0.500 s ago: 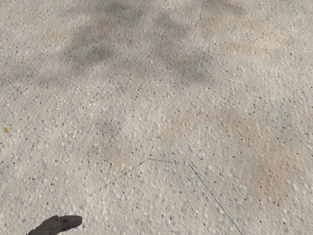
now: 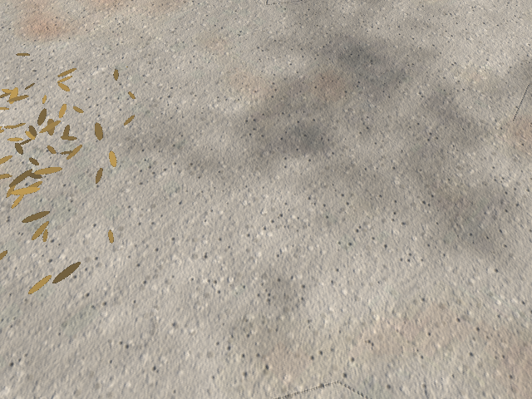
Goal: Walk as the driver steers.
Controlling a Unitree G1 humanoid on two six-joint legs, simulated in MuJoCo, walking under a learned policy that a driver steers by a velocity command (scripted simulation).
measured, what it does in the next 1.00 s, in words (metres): walks ahead, turning left: right foot, then left foot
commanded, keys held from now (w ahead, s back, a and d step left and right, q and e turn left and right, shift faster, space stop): w+q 0.42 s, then w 0.52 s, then w+e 0.06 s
